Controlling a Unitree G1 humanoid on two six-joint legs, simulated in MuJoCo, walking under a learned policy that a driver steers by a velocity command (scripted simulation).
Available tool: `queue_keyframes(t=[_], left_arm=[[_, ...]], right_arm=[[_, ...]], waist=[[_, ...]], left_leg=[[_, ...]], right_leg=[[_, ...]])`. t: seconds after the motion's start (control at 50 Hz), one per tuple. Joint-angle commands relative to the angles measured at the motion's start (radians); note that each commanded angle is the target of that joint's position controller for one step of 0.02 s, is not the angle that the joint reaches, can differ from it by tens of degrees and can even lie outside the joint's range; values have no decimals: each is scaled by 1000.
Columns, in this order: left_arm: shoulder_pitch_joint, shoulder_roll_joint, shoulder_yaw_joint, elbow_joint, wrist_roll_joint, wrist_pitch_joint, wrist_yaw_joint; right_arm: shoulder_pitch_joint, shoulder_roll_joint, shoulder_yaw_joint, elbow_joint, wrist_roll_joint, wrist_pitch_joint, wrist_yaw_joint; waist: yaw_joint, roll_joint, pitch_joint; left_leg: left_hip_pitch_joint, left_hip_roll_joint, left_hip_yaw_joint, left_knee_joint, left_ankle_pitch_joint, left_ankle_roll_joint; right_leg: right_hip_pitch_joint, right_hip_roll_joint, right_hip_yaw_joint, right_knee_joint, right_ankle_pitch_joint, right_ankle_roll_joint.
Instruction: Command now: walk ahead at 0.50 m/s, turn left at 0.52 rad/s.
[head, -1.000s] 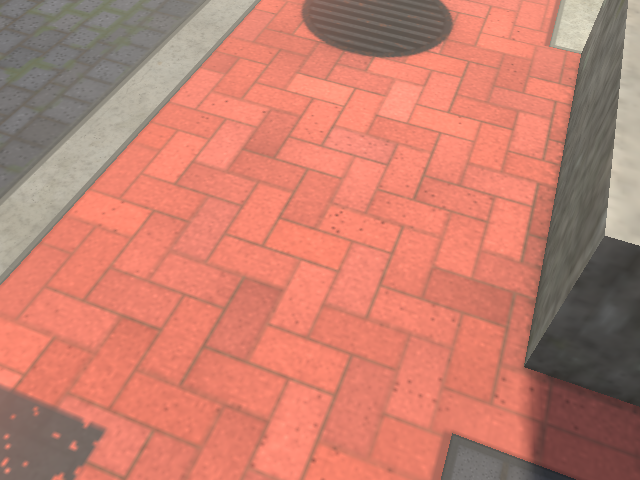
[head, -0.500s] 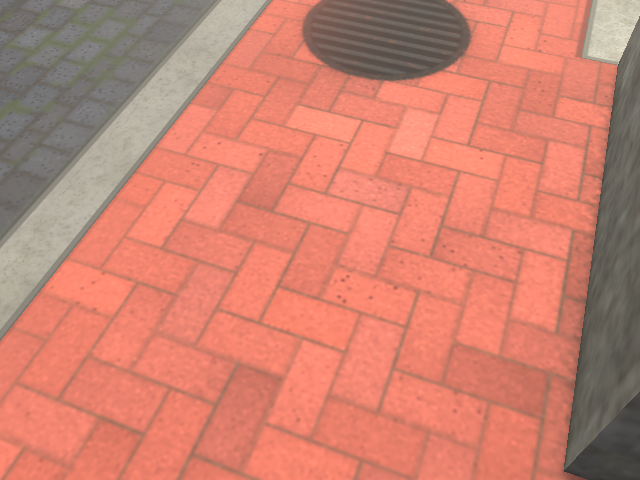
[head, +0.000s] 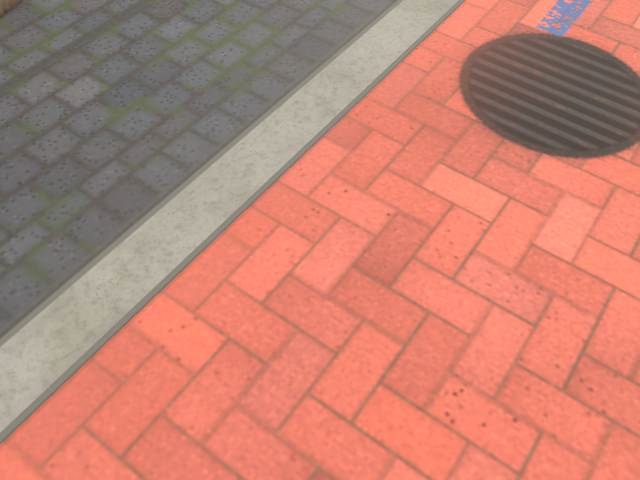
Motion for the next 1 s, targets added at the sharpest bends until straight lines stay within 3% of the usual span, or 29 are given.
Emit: queue_keyframes(t=[0.02,0.04,0.06,0.14,0.2,0.26,0.3,0.34,0.36,0.38,0.4,0.42,0.44,0.46,0.5,0.52,0.56,0.62,0.66,0.68,0.7,0.72,0.74,0.76,0.84,1.0], left_arm=[[-81,126,24,-122,15,-59,4],[-68,130,30,-126,21,-48,5],[-56,122,32,-129,23,-36,6],[-107,78,22,-159,39,-7,17],[-189,46,8,-177,32,-7,8],[-260,62,11,-200,20,-5,-6],[-259,90,22,-207,23,-8,-12],[-188,110,31,-189,31,-21,-17],[-135,125,35,-182,45,-31,-13],[-59,171,41,-184,67,-33,-4],[-29,187,42,-167,80,-19,-3],[-45,136,37,-178,36,-3,-5],[-85,84,21,-198,26,10,-2],[-112,64,9,-198,33,26,-2],[-178,58,-2,-193,39,52,-3],[-195,64,0,-189,44,57,-5],[-191,73,6,-178,41,59,-5],[-153,93,11,-160,31,65,-2],[-161,90,5,-155,18,68,-1],[-135,70,-3,-141,17,67,-2],[-114,48,-11,-130,27,61,-6],[-81,46,-10,-134,38,56,-11],[-111,39,-12,-130,44,53,-11],[-126,36,-11,-127,43,53,-10],[-92,40,-7,-95,37,59,-2],[-84,37,-4,-43,26,64,6]], right_arm=[[121,-134,-38,-49,-6,-10,-12],[91,-114,-30,-67,-18,-11,-16],[79,-110,-29,-75,-18,-12,-19],[98,-158,-45,-73,-12,-5,-49],[128,-158,-49,-66,1,24,-68],[163,-152,-50,-60,5,49,-79],[157,-142,-50,-69,2,59,-84],[111,-125,-45,-88,-1,58,-87],[92,-104,-38,-103,-4,52,-84],[94,-51,-18,-130,-24,44,-81],[299,-18,-5,-115,-13,41,-76],[349,-128,-20,-77,-14,46,-68],[231,-178,-37,-77,-5,65,-70],[162,-167,-36,-87,-8,84,-78],[127,-119,-26,-104,-7,108,-77],[139,-81,-15,-100,-8,108,-75],[143,-35,2,-91,-21,99,-75],[123,-49,2,-82,-22,91,-70],[136,-52,-2,-68,-25,90,-69],[119,-57,-1,-74,-36,91,-67],[101,-87,-3,-94,-53,90,-70],[65,-146,-16,-97,-54,92,-72],[53,-84,-4,-89,-52,85,-66],[36,-45,9,-90,-57,75,-63],[59,-49,11,-77,-44,42,-60],[101,-32,13,-63,-34,37,-63]], waist=[[-50,12,-157],[-17,32,-145],[-1,39,-137],[9,34,-91],[-28,79,-125],[-59,101,-137],[-49,107,-137],[-11,121,-153],[19,103,-191],[39,-8,-306],[-44,-291,-430],[-41,-213,-455],[-1,-126,-331],[1,-68,-270],[-34,-94,-157],[-47,-117,-137],[-38,-148,-159],[-17,-157,-205],[-40,-140,-185],[-39,-127,-165],[-28,-74,-152],[28,65,-109],[17,116,-94],[17,122,-64],[14,75,-38],[2,7,-78]], left_leg=[[483,276,-477,-315,95,207],[398,253,-439,-336,167,203],[356,239,-417,-356,204,208],[234,175,-258,-319,633,175],[210,109,-210,-264,613,106],[255,121,-285,-213,486,78],[313,138,-366,-152,427,70],[356,135,-392,-59,422,49],[334,86,-365,42,416,16],[211,14,-295,265,160,-29],[-44,-125,-246,533,-547,-94],[-92,-43,-258,650,-530,-122],[-131,-16,-222,704,-456,-150],[-139,4,-188,692,-402,-162],[-51,44,-155,570,-350,-170],[14,45,-114,470,-328,-168],[106,53,-69,286,-313,-165],[193,62,-62,96,-178,-146],[300,50,-38,-76,-32,-114],[342,58,-52,-136,-6,-91],[379,132,-136,-158,28,-59],[282,182,-199,-169,-99,-11],[149,171,-200,-221,-291,0],[94,153,-192,-249,-358,-19],[110,125,-158,-202,-192,-61],[177,103,-133,-147,12,-54]], right_leg=[[-452,-64,83,64,120,-21],[-384,-82,91,30,146,-16],[-358,-84,89,-8,156,-5],[-329,-36,40,-212,269,54],[-238,31,26,-438,464,59],[-206,72,44,-568,511,56],[-198,77,77,-632,470,40],[-131,63,73,-710,499,3],[-4,25,74,-773,654,-32],[242,-150,222,-712,1007,-105],[520,-404,553,-678,1265,-340],[473,-422,651,-714,956,-367],[380,-343,523,-729,787,-318],[284,-283,442,-755,644,-273],[64,-198,328,-823,494,-229],[-3,-151,262,-843,485,-210],[-13,-128,204,-842,549,-215],[31,-159,226,-822,481,-235],[-26,-145,219,-821,296,-198],[-69,-122,210,-824,180,-152],[-123,-93,184,-795,72,-91],[-123,-11,91,-759,32,-37],[-7,16,42,-713,120,-2],[39,19,38,-686,183,7],[46,3,56,-671,272,-23],[81,-7,63,-642,410,-17]])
